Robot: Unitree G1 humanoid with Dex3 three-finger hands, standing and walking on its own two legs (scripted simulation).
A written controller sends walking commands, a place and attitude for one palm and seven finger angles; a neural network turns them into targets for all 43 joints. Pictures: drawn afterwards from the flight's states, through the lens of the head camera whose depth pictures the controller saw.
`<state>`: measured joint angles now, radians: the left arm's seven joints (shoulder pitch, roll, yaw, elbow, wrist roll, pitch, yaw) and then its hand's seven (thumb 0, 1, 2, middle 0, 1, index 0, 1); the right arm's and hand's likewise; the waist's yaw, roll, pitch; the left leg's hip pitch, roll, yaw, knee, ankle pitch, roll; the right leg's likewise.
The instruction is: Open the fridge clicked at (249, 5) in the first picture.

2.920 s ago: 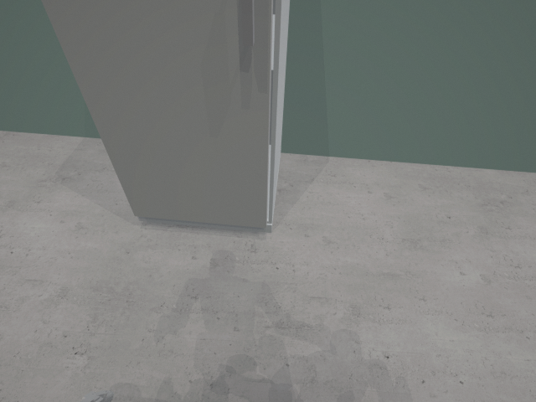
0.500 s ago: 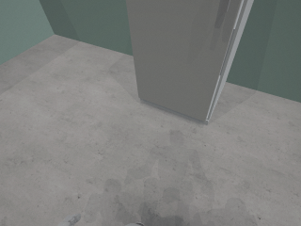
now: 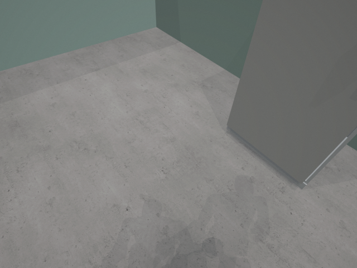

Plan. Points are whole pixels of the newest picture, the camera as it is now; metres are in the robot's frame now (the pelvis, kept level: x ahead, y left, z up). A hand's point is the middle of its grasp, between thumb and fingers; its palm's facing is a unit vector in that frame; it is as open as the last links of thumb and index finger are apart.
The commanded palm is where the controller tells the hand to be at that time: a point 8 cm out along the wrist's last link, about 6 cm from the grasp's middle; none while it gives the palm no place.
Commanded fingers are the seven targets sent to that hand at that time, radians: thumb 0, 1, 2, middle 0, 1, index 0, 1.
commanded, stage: walk to a spot facing it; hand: right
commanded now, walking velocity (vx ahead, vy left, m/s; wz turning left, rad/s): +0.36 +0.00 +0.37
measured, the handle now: out of the picture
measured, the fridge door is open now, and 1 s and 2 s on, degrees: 0 0 0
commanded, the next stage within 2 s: turn to face it in 0.70 s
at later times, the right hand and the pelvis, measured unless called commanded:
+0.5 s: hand (271, 242) +0.25 -0.24 -0.16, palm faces -0.16 +0.97 -0.16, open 7.4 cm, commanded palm none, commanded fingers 0.00 -0.90 -0.90 0.20 0.30 0.20 0.30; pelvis +0.17 -0.05 +0.01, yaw +15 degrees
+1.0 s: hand (199, 154) +0.52 -0.03 -0.16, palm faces -0.45 +0.87 -0.18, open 7.4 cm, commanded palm none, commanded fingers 0.00 -0.90 -0.90 0.20 0.30 0.20 0.30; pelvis +0.33 +0.06 -0.01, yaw +25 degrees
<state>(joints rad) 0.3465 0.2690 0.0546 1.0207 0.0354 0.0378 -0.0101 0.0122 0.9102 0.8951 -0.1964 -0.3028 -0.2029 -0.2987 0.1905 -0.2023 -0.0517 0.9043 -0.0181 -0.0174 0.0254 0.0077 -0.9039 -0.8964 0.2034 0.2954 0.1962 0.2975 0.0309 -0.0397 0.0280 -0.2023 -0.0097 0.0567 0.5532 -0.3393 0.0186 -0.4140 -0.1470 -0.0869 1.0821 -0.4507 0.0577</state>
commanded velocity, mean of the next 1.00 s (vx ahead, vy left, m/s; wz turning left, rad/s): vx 0.22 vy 0.00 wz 0.26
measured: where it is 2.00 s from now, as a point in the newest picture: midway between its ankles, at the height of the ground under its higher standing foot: (162, 244)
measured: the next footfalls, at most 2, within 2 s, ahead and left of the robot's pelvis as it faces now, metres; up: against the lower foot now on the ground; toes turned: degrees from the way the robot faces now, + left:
right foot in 0.28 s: +0.25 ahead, -0.13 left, +0.00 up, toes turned +0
left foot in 0.86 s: +0.37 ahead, +0.18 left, +0.00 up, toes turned +34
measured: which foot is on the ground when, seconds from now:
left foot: down 0.00-0.28, up 0.30-0.84, down 0.86-1.00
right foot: up 0.00-0.26, down 0.28-0.86, up 0.88-1.00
